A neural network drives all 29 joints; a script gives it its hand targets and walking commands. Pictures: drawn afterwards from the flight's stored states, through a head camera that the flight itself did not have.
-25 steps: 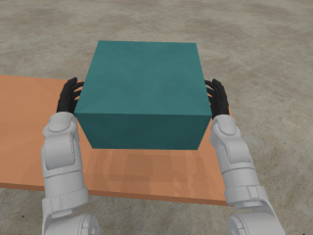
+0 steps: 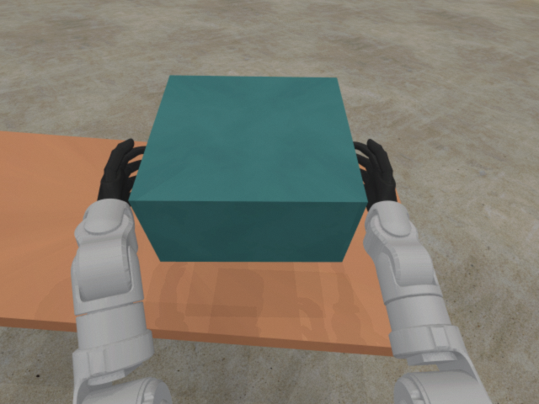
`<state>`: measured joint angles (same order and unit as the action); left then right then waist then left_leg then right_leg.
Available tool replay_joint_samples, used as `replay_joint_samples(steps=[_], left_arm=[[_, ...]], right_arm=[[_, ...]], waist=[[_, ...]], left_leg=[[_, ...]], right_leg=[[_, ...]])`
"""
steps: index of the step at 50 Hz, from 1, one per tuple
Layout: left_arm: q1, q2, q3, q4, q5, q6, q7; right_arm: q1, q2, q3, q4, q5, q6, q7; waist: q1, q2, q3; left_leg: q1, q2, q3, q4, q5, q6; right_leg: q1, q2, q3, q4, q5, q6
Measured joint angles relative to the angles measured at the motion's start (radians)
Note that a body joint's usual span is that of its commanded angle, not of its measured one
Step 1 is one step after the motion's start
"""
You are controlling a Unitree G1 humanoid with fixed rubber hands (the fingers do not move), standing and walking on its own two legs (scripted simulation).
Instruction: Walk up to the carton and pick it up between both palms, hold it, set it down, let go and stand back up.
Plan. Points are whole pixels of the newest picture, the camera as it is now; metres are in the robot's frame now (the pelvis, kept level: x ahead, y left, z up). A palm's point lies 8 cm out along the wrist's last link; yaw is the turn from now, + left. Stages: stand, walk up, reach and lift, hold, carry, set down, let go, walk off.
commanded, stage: hold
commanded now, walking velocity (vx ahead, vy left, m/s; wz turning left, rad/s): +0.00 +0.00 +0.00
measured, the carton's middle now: (252, 165) +0.42 +0.00 +0.16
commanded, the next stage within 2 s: none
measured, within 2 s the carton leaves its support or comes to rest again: neither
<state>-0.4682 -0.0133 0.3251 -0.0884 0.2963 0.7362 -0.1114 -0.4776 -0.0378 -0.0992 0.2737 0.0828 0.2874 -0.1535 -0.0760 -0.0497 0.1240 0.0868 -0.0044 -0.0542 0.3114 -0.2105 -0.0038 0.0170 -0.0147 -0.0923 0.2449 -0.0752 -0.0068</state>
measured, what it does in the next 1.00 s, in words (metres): stands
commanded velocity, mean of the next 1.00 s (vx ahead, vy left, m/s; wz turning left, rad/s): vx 0.00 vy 0.00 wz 0.00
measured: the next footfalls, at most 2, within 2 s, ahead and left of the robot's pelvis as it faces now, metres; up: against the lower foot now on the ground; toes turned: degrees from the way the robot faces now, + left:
none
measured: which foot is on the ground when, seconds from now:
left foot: down 0.00-1.00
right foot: down 0.00-1.00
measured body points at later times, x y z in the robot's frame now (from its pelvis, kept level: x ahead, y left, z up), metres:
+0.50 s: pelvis +0.00 +0.00 +0.00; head -0.02 +0.02 +0.45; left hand +0.38 +0.17 +0.17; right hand +0.36 -0.19 +0.17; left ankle -0.01 +0.12 -0.75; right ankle +0.05 -0.12 -0.75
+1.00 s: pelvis -0.01 +0.00 +0.00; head -0.03 +0.02 +0.45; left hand +0.35 +0.18 +0.17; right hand +0.35 -0.18 +0.16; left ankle -0.01 +0.12 -0.75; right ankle +0.05 -0.12 -0.75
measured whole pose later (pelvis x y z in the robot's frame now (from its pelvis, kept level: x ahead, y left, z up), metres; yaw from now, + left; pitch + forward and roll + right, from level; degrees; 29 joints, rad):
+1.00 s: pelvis -0.01 +0.00 +0.00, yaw +0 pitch -11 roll +0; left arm -0.50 -0.01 0.33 -0.04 0.30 0.72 -0.10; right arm -0.50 -0.02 -0.13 0.31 0.05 0.27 -0.14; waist -0.07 -0.05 0.13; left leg 0.08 -0.01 -0.06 0.31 -0.20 0.00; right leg 0.01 -0.02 -0.10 0.25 -0.07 -0.01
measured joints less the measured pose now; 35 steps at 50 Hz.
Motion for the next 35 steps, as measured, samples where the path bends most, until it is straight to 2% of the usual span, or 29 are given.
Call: replay_joint_samples(steps=[15,19,21,25,33,35], left_arm=[[-0.003,-0.001,0.005,-0.001,0.0,0.005,0.0],[-0.072,-0.001,0.06,0.125,0.028,-0.017,-0.03],[-0.09,0.004,0.064,0.154,0.023,-0.029,-0.025],[-0.074,0.013,0.026,0.116,0.001,-0.065,0.003],[-0.058,-0.002,0.034,0.098,0.028,-0.04,-0.012],[-0.023,-0.003,0.011,0.038,0.019,-0.028,-0.003]], right_arm=[[-0.004,-0.001,0.002,-0.001,0.002,0.007,-0.001],[-0.053,0.026,-0.04,0.088,-0.053,0.007,0.015],[-0.065,0.034,-0.052,0.107,-0.061,-0.008,0.005],[-0.064,0.017,-0.03,0.085,-0.031,-0.05,-0.024],[-0.042,-0.017,0.014,0.098,0.012,-0.05,-0.017],[-0.017,-0.025,0.031,0.057,0.041,-0.05,-0.025]], waist=[[-0.002,0.003,-0.001],[0.006,-0.006,-0.001],[0.007,-0.007,-0.002],[-0.007,0.002,0.003],[-0.009,-0.006,-0.001],[-0.006,-0.003,0.001]], left_leg=[[-0.001,0.002,0.0,0.0,-0.001,-0.001],[0.002,-0.002,0.009,-0.019,0.009,0.003],[-0.01,-0.002,0.012,-0.018,0.012,0.001],[-0.023,0.003,0.008,0.008,-0.002,-0.003],[0.015,0.008,0.019,0.002,-0.011,0.0],[0.018,0.012,0.019,0.011,-0.017,-0.001]], right_leg=[[0.0,0.002,0.0,-0.001,0.0,-0.001],[-0.016,-0.002,0.009,0.011,-0.003,-0.001],[-0.029,-0.002,0.012,0.014,-0.001,-0.001],[-0.023,0.004,0.007,0.004,0.003,0.0],[0.008,0.009,0.017,0.003,-0.006,0.001],[0.017,0.013,0.017,-0.004,-0.003,-0.002]])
